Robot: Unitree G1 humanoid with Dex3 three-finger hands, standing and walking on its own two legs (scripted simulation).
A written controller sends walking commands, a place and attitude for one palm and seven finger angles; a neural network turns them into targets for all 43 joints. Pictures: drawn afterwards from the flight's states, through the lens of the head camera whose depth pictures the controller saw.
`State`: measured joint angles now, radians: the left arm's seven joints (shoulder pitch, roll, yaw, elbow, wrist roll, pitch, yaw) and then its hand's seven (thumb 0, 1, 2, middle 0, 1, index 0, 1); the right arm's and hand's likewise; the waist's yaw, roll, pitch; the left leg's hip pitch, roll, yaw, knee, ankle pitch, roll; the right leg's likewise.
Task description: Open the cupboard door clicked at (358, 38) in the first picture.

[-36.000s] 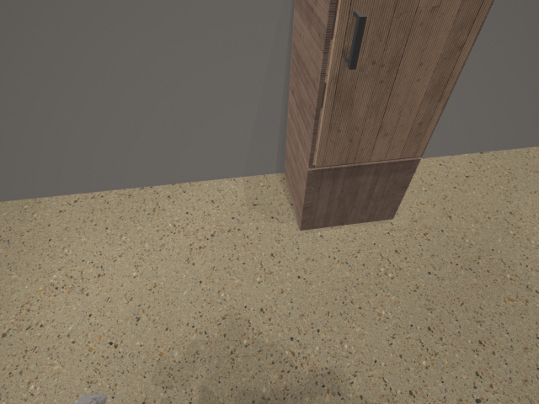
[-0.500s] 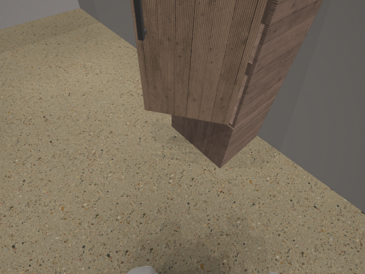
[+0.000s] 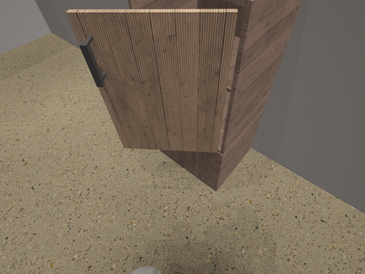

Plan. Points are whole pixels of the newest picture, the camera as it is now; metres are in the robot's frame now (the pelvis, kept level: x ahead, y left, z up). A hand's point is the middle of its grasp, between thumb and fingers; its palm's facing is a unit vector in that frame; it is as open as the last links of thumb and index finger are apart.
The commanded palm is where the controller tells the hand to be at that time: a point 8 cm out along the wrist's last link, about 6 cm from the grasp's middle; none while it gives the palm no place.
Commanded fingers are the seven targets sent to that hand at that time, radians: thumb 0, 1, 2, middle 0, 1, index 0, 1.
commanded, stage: come to a stop and stand still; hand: left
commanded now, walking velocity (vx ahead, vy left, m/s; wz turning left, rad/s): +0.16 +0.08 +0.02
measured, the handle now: (95, 62) +0.64 +0.27 +0.12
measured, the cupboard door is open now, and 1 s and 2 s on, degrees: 36 36 36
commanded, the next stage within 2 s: none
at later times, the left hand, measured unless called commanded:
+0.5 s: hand out of the picture +0.10 +0.24 -0.19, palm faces +0.02 -0.97 -0.23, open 7.4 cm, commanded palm none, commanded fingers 0.00 0.90 0.90 -0.20 -0.30 -0.20 -0.30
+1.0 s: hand out of the picture +0.07 +0.18 -0.18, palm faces +0.00 -0.98 -0.19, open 7.3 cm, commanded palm none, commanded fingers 0.00 0.90 0.90 -0.20 -0.30 -0.20 -0.30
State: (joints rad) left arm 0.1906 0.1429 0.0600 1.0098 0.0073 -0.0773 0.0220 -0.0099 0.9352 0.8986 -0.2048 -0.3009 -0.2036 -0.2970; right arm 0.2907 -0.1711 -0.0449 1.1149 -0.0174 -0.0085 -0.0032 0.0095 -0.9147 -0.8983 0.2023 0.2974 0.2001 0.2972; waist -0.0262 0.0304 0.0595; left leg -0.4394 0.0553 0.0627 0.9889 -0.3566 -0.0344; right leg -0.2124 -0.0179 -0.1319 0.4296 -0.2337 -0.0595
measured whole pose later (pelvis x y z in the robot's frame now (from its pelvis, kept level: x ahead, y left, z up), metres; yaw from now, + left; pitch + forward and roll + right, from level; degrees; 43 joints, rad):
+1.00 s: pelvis +0.04 +0.00 +0.00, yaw -1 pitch -1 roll +0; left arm 0.22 0.17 0.02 1.12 0.00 0.01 0.02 0.01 0.93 0.90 -0.20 -0.30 -0.20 -0.30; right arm 0.27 -0.14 -0.02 1.16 -0.01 0.02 -0.04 0.01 -0.91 -0.90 0.20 0.30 0.20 0.30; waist -0.01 0.00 0.04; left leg -0.22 0.04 0.03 0.45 -0.23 -0.02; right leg -0.15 0.00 -0.06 0.43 -0.27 -0.02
